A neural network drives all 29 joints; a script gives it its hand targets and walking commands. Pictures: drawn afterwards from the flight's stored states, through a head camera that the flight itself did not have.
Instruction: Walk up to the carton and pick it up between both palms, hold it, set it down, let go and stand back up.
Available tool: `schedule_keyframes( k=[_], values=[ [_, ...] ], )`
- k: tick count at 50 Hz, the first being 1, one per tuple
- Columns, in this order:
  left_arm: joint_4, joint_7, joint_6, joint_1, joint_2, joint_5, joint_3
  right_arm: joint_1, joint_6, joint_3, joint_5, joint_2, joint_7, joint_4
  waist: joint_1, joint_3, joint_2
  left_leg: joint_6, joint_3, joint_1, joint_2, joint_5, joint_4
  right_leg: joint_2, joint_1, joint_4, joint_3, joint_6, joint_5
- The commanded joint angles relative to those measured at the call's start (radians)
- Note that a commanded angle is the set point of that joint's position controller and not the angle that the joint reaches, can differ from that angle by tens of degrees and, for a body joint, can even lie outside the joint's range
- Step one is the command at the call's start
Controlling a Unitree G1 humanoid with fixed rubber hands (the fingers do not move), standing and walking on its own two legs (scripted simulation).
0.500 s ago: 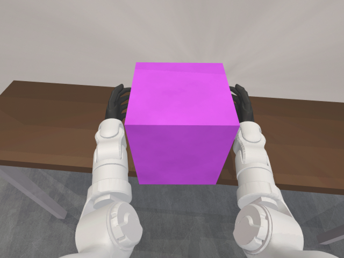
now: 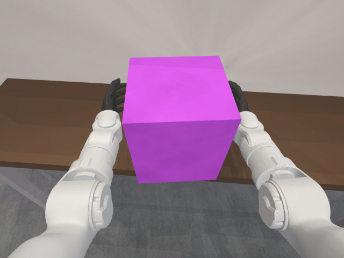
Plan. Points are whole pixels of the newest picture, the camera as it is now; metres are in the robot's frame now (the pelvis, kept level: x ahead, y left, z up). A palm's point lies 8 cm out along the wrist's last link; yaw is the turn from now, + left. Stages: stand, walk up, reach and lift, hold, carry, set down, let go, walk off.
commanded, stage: set down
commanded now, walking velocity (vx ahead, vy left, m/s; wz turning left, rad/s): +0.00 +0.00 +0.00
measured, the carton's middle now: (176, 123) +0.44 +0.02 +0.07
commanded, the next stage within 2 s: none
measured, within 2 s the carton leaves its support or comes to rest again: neither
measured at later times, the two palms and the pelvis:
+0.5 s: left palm (88, 92) +0.44 +0.21 +0.17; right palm (273, 86) +0.46 -0.19 +0.17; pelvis -0.01 -0.01 +0.00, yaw +2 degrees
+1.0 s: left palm (70, 73) +0.43 +0.23 +0.22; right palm (274, 69) +0.45 -0.17 +0.22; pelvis -0.01 -0.01 +0.00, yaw +3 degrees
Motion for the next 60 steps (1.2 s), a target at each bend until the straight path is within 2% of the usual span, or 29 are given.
schedule_keyframes(
  k=[1, 5, 8, 11, 17, 25, 28, 32, 38, 40, 44, 49, 53, 57, 60],
  values=[
    [0.057, -0.017, -0.092, -0.343, 0.163, -0.089, -0.053, -0.383, -0.069, 0.116, 0.132, -0.151, -0.02, 0.011, 0.032, -0.572, 0.014, -0.037, -0.04, 0.235, -0.017, 0.381, 0.097, -0.015, 0.193, 0.067, -0.002, 0.047, 0.422],
    [0.082, -0.041, -0.126, -0.379, 0.172, -0.146, -0.115, -0.401, -0.115, 0.138, 0.197, -0.23, -0.019, 0.092, -0.004, -0.544, 0.061, -0.075, -0.058, 0.312, -0.011, 0.491, 0.135, 0.0, 0.098, 0.065, -0.024, 0.033, 0.43],
    [0.066, -0.052, -0.127, -0.419, 0.171, -0.194, -0.177, -0.42, -0.128, 0.149, 0.235, -0.285, -0.005, 0.141, -0.031, -0.523, 0.1, -0.101, -0.078, 0.412, -0.002, 0.55, 0.159, 0.014, -0.02, 0.037, -0.047, 0.02, 0.352],
    [0.018, -0.057, -0.107, -0.447, 0.183, -0.24, -0.228, -0.441, -0.116, 0.181, 0.287, -0.325, 0.018, 0.14, -0.034, -0.53, 0.114, -0.111, -0.094, 0.466, 0.004, 0.562, 0.166, 0.021, -0.084, 0.016, -0.058, 0.014, 0.294],
    [-0.066, -0.06, -0.029, -0.476, 0.245, -0.304, -0.261, -0.508, -0.038, 0.276, 0.395, -0.364, 0.057, 0.039, -0.01, -0.574, 0.064, -0.073, -0.098, 0.392, -0.013, 0.451, 0.131, 0.008, -0.01, 0.029, -0.042, 0.028, 0.299],
    [-0.012, -0.068, 0.099, -0.529, 0.329, -0.327, -0.248, -0.584, 0.116, 0.328, 0.449, -0.354, 0.046, 0.01, 0.012, -0.441, -0.015, -0.003, -0.091, 0.203, -0.031, 0.168, 0.025, -0.027, 0.098, 0.017, 0.004, 0.049, 0.207],
    [-0.013, -0.066, 0.121, -0.563, 0.348, -0.336, -0.252, -0.608, 0.155, 0.32, 0.442, -0.348, 0.035, -0.003, 0.009, -0.454, -0.014, 0.007, -0.088, 0.195, -0.031, 0.14, 0.006, -0.034, 0.112, 0.007, 0.011, 0.049, 0.188],
    [-0.022, -0.07, 0.148, -0.599, 0.362, -0.353, -0.266, -0.63, 0.195, 0.294, 0.423, -0.348, 0.016, -0.01, -0.02, -0.477, 0.001, 0.005, -0.088, 0.211, -0.03, 0.129, -0.005, -0.036, 0.128, -0.005, 0.009, 0.045, 0.185],
    [-0.072, -0.079, 0.21, -0.617, 0.362, -0.359, -0.277, -0.64, 0.235, 0.257, 0.401, -0.366, -0.008, -0.029, -0.053, -0.488, 0.06, -0.02, -0.096, 0.314, -0.027, 0.205, 0.004, -0.023, 0.118, -0.019, -0.015, 0.036, 0.22],
    [-0.103, -0.082, 0.237, -0.611, 0.359, -0.355, -0.275, -0.632, 0.247, 0.247, 0.4, -0.375, -0.013, -0.044, -0.063, -0.496, 0.081, -0.029, -0.098, 0.363, -0.026, 0.246, 0.011, -0.017, 0.117, -0.023, -0.023, 0.034, 0.24],
    [-0.158, -0.09, 0.294, -0.546, 0.353, -0.322, -0.246, -0.586, 0.269, 0.259, 0.419, -0.371, -0.015, -0.065, -0.046, -0.465, 0.09, -0.039, -0.099, 0.426, -0.025, 0.328, 0.017, -0.005, 0.146, -0.028, -0.032, 0.032, 0.287],
    [-0.271, -0.111, 0.358, -0.378, 0.337, -0.253, -0.181, -0.457, 0.276, 0.294, 0.447, -0.357, -0.009, -0.108, -0.021, -0.382, 0.068, -0.041, -0.088, 0.466, -0.031, 0.423, 0.008, 0.008, 0.237, -0.031, -0.032, 0.039, 0.36],
    [-0.41, -0.119, 0.386, -0.282, 0.338, -0.224, -0.139, -0.387, 0.269, 0.295, 0.448, -0.345, -0.002, -0.212, -0.008, -0.322, 0.034, -0.029, -0.076, 0.467, -0.038, 0.416, -0.011, 0.013, 0.278, -0.035, -0.029, 0.049, 0.352],
    [-0.566, -0.118, 0.404, -0.188, 0.328, -0.213, -0.108, -0.305, 0.257, 0.266, 0.423, -0.331, -0.002, -0.357, -0.015, -0.322, 0.029, -0.022, -0.07, 0.488, -0.045, 0.404, -0.014, 0.011, 0.305, -0.037, -0.025, 0.056, 0.351],
    [-0.654, -0.119, 0.417, -0.154, 0.326, -0.221, -0.098, -0.267, 0.259, 0.238, 0.399, -0.317, -0.008, -0.446, -0.027, -0.313, 0.03, -0.012, -0.067, 0.476, -0.047, 0.336, -0.02, 0.001, 0.3, -0.043, -0.02, 0.059, 0.305]
  ],
)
